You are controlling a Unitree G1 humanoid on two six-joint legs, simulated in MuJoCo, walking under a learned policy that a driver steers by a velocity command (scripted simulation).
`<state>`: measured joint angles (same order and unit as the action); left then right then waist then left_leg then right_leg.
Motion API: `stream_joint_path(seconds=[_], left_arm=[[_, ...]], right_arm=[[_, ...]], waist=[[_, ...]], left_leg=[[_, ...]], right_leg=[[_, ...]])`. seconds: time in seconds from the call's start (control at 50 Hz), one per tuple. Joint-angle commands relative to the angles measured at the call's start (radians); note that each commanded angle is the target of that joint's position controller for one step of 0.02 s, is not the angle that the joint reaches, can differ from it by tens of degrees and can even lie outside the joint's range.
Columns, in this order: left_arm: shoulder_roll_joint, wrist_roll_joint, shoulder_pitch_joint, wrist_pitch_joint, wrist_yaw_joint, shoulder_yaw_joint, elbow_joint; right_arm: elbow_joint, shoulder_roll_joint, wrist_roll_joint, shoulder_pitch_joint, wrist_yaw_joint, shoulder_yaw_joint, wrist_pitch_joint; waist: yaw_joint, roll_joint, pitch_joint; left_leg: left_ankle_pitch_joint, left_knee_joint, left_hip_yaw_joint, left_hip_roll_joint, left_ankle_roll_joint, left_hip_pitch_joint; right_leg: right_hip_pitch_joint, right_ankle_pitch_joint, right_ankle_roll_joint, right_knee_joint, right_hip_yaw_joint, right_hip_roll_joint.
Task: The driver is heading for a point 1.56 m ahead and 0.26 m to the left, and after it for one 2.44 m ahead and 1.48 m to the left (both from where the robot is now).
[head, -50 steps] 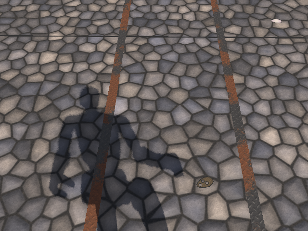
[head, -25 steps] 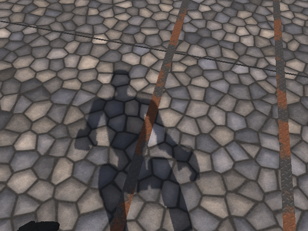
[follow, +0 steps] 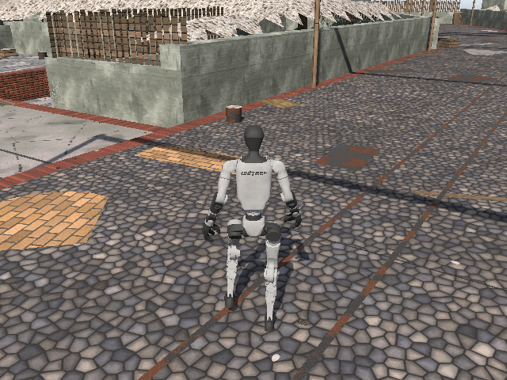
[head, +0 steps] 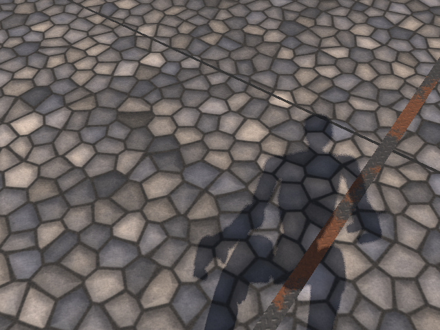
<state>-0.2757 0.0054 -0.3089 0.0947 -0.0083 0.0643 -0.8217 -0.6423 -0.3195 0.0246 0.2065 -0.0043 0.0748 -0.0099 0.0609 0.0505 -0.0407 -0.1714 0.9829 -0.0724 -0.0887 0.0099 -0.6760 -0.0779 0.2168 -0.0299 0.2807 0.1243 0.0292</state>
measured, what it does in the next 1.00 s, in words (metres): walks ahead, turning left: left foot, then right foot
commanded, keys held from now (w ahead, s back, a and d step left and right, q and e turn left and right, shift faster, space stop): w+q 0.54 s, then w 0.04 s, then no key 0.22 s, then e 0.20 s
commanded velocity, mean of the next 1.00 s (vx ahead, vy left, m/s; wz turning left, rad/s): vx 0.39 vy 0.00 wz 0.40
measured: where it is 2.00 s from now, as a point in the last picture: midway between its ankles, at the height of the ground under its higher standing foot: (219, 233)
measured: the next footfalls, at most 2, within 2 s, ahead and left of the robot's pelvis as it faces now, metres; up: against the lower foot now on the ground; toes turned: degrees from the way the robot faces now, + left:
left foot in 0.22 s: +0.29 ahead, +0.15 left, +0.00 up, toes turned +11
right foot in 0.70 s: +0.62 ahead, +0.04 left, +0.00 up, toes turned +25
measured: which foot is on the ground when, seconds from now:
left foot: up 0.00-0.20, down 0.22-0.72, up 0.74-1.00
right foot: down 0.00-0.24, up 0.26-0.68, down 0.70-1.00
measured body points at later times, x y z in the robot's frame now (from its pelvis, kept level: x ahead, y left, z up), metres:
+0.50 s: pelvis +0.27 +0.08 +0.00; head +0.31 +0.11 +0.45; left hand +0.39 +0.39 -0.09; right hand +0.43 -0.17 -0.10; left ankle +0.25 +0.14 -0.74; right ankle +0.45 -0.08 -0.67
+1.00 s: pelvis +0.49 +0.09 -0.01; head +0.52 +0.11 +0.44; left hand +0.49 +0.38 -0.13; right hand +0.73 -0.10 -0.12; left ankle +0.46 +0.24 -0.73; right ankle +0.59 +0.02 -0.74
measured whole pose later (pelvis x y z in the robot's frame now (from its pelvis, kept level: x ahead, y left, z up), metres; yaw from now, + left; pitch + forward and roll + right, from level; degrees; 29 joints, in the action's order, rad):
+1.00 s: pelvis +0.49 +0.09 -0.01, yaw +22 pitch +1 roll +0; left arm -0.26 -0.01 -0.17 0.02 -0.02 0.03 -0.79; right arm -0.70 -0.28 0.00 0.17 0.04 0.04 0.03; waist 0.03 0.00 -0.08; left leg -0.36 0.70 -0.09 -0.01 0.06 -0.38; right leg -0.33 0.13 -0.04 0.45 -0.03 0.05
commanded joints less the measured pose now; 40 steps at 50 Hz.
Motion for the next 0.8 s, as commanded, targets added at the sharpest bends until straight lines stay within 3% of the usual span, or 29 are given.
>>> stream_joint_path(seconds=[0.02, 0.08, 0.14, 0.18, 0.2, 0.22, 0.24, 0.26, 0.28, 0.3, 0.32, 0.34, 0.36, 0.38, 0.42, 0.48, 0.52, 0.58, 0.62, 0.66, 0.68, 0.7, 0.72, 0.74, 0.76, 0.78, 0.8], left_arm=[[-0.163, -0.004, 0.080, 0.011, 0.007, 0.035, 0.067], [-0.187, -0.014, 0.033, -0.002, 0.011, 0.040, 0.040], [-0.217, -0.030, 0.013, -0.020, 0.012, 0.049, 0.023], [-0.250, -0.039, 0.019, -0.033, 0.019, 0.059, 0.025], [-0.259, -0.043, 0.028, -0.041, 0.023, 0.062, 0.029], [-0.238, -0.041, 0.034, -0.043, 0.027, 0.052, 0.035], [-0.141, 0.008, -0.013, -0.037, 0.024, 0.019, 0.056], [-0.078, 0.008, -0.049, -0.007, 0.010, -0.011, 0.119], [-0.186, -0.027, 0.073, 0.024, -0.004, 0.012, 0.128], [-0.190, -0.050, 0.136, 0.040, -0.009, 0.012, 0.156], [-0.170, -0.033, 0.136, 0.044, -0.002, 0.007, 0.146], [-0.176, -0.008, 0.126, 0.040, 0.004, 0.013, 0.136], [-0.177, -0.002, 0.105, 0.029, 0.003, 0.016, 0.131], [-0.170, 0.003, 0.094, 0.019, 0.003, 0.016, 0.128], [-0.142, 0.013, 0.108, 0.003, 0.005, 0.010, 0.130], [-0.106, 0.013, 0.225, -0.001, 0.005, -0.004, 0.163], [-0.088, 0.008, 0.300, 0.004, -0.002, -0.013, 0.180], [-0.096, -0.008, 0.360, 0.015, -0.016, -0.013, 0.197], [-0.118, 0.003, 0.365, 0.023, -0.024, -0.004, 0.202], [-0.133, 0.012, 0.325, 0.032, -0.028, 0.007, 0.195], [-0.137, 0.019, 0.264, 0.037, -0.026, 0.012, 0.177], [-0.160, 0.032, 0.193, 0.043, -0.021, 0.020, 0.164], [-0.224, 0.055, 0.094, 0.046, -0.018, 0.031, 0.162], [-0.224, 0.040, 0.013, 0.024, -0.023, 0.037, 0.128], [-0.177, -0.001, -0.002, 0.008, -0.030, 0.027, 0.127], [-0.139, -0.007, 0.059, -0.003, -0.027, 0.015, 0.138], [-0.101, 0.002, 0.129, -0.011, -0.024, -0.004, 0.144]], right_arm=[[0.079, -0.019, -0.001, -0.056, -0.018, -0.004, -0.020], [0.112, -0.004, 0.000, -0.154, -0.038, -0.012, -0.026], [0.141, -0.023, 0.001, -0.190, -0.053, -0.005, -0.024], [0.140, -0.064, -0.006, -0.131, -0.054, 0.016, -0.016], [0.116, -0.100, -0.006, -0.025, -0.050, 0.037, -0.011], [0.069, -0.153, -0.002, 0.149, -0.037, 0.070, -0.004], [0.042, -0.236, 0.007, 0.258, -0.014, 0.091, 0.007], [0.083, -0.294, 0.008, 0.197, -0.019, 0.087, -0.011], [0.088, -0.195, 0.001, 0.204, -0.029, 0.062, -0.027], [0.077, -0.163, -0.007, 0.173, -0.029, 0.049, -0.040], [0.077, -0.144, -0.008, 0.112, -0.030, 0.042, -0.048], [0.084, -0.116, -0.012, 0.057, -0.026, 0.033, -0.050], [0.095, -0.108, -0.022, 0.028, -0.021, 0.027, -0.051], [0.094, -0.107, -0.022, 0.016, -0.017, 0.027, -0.053], [0.076, -0.118, -0.017, 0.033, -0.005, 0.029, -0.057], [0.047, -0.140, -0.012, 0.074, 0.013, 0.035, -0.052], [0.030, -0.144, -0.008, 0.101, 0.019, 0.036, -0.046], [-0.006, -0.143, -0.003, 0.151, 0.021, 0.036, -0.043], [-0.030, -0.125, -0.004, 0.174, 0.026, 0.031, -0.035], [-0.042, -0.115, -0.011, 0.172, 0.032, 0.030, -0.023], [-0.039, -0.105, -0.012, 0.150, 0.034, 0.026, -0.019], [-0.029, -0.082, -0.016, 0.138, 0.033, 0.018, -0.019], [-0.010, -0.039, -0.031, 0.195, 0.032, 0.000, -0.024], [-0.047, -0.018, -0.015, 0.349, 0.029, -0.012, -0.026], [-0.067, -0.109, -0.006, 0.358, 0.028, 0.005, -0.020], [-0.054, -0.141, 0.001, 0.239, 0.032, 0.017, -0.007], [-0.040, -0.136, -0.007, 0.160, 0.039, 0.015, 0.008]], waist=[[-0.009, -0.113, -0.007], [0.025, -0.101, -0.035], [0.012, -0.110, -0.042], [-0.043, -0.146, 0.017], [-0.110, -0.144, 0.079], [-0.202, -0.112, 0.166], [-0.199, 0.090, 0.253], [-0.109, 0.253, 0.405], [-0.187, 0.086, 0.377], [-0.171, 0.054, 0.235], [-0.118, -0.047, 0.149], [-0.082, -0.043, 0.115], [-0.054, -0.014, 0.098], [-0.042, -0.007, 0.092], [-0.039, -0.015, 0.074], [-0.076, -0.005, 0.037], [-0.107, 0.012, 0.026], [-0.137, 0.027, 0.021], [-0.137, 0.038, 0.016], [-0.115, 0.067, 0.039], [-0.079, 0.071, 0.067], [-0.042, 0.054, 0.128], [-0.034, -0.083, 0.284], [-0.043, -0.334, 0.441], [-0.033, -0.244, 0.442], [-0.015, -0.164, 0.304], [-0.025, -0.109, 0.210]], left_leg=[[0.152, -0.149, 0.014, -0.020, -0.002, -0.021], [0.196, -0.275, 0.067, -0.004, -0.021, 0.007], [0.110, -0.345, 0.107, 0.025, -0.061, 0.037], [0.004, -0.355, 0.162, 0.091, -0.105, 0.161], [-0.008, -0.382, 0.182, 0.132, -0.135, 0.304], [0.052, -0.438, 0.163, 0.159, -0.176, 0.568], [0.098, -0.430, -0.131, -0.035, -0.242, 0.871], [-0.184, -0.612, -0.728, -0.243, -0.450, 1.102], [-0.248, -0.693, -0.704, -0.234, -0.396, 1.069], [-0.189, -0.702, -0.566, -0.200, -0.356, 0.941], [-0.066, -0.705, -0.459, -0.156, -0.325, 0.785], [0.048, -0.713, -0.378, -0.120, -0.308, 0.680], [0.119, -0.733, -0.341, -0.097, -0.304, 0.605], [0.170, -0.749, -0.321, -0.086, -0.310, 0.563], [0.253, -0.762, -0.260, -0.066, -0.316, 0.490], [0.225, -0.760, -0.197, -0.016, -0.279, 0.443], [0.153, -0.748, -0.179, 0.011, -0.246, 0.416], [0.081, -0.726, -0.213, -0.015, -0.227, 0.443], [0.178, -0.644, -0.241, -0.033, -0.207, 0.522], [0.323, -0.550, -0.267, -0.044, -0.179, 0.591], [0.407, -0.482, -0.259, -0.022, -0.156, 0.601], [0.444, -0.367, -0.230, 0.033, -0.117, 0.573], [0.188, -0.120, -0.197, 0.101, -0.061, 0.399], [-0.504, 0.197, -0.124, 0.226, 0.011, 0.165], [-0.521, 0.308, -0.172, 0.181, 0.025, 0.104], [-0.453, 0.341, -0.147, 0.150, 0.040, 0.056], [-0.403, 0.296, -0.113, 0.118, 0.050, 0.065]], right_leg=[[0.022, -0.297, -0.140, -0.135, -0.094, -0.261], [0.065, -0.319, -0.123, -0.129, -0.031, -0.274], [0.147, -0.482, -0.102, -0.070, 0.012, -0.303], [0.182, -0.820, -0.082, 0.077, 0.050, -0.304], [0.162, -0.925, -0.067, 0.233, 0.072, -0.290], [0.035, -0.860, -0.034, 0.458, 0.094, -0.256], [-0.259, -0.213, 0.009, 0.786, 0.089, -0.186], [-0.614, 0.391, 0.049, 1.093, -0.089, 0.018], [-0.718, 0.327, 0.031, 1.125, -0.229, -0.041], [-0.747, 0.236, 0.011, 1.069, -0.212, -0.075], [-0.694, 0.162, 0.015, 0.977, -0.212, -0.117], [-0.629, 0.121, 0.026, 0.894, -0.215, -0.143], [-0.572, 0.092, 0.036, 0.866, -0.217, -0.155], [-0.549, 0.077, 0.052, 0.834, -0.210, -0.154], [-0.534, 0.032, 0.086, 0.757, -0.188, -0.142], [-0.534, -0.155, 0.113, 0.541, -0.180, -0.110], [-0.476, -0.272, 0.113, 0.392, -0.175, -0.075], [-0.421, -0.348, 0.098, 0.285, -0.181, -0.054], [-0.423, -0.322, 0.071, 0.228, -0.188, -0.044], [-0.382, -0.262, 0.034, 0.202, -0.180, -0.031], [-0.302, -0.293, 0.009, 0.160, -0.157, -0.020], [-0.157, -0.459, -0.022, 0.143, -0.160, -0.056], [0.158, -0.817, -0.116, 0.251, -0.322, -0.242], [0.416, -0.888, -0.296, 0.228, -0.640, -0.448], [0.378, -0.618, -0.289, 0.174, -0.729, -0.453], [0.259, -0.478, -0.248, 0.138, -0.626, -0.407], [0.124, -0.436, -0.218, 0.106, -0.528, -0.356]])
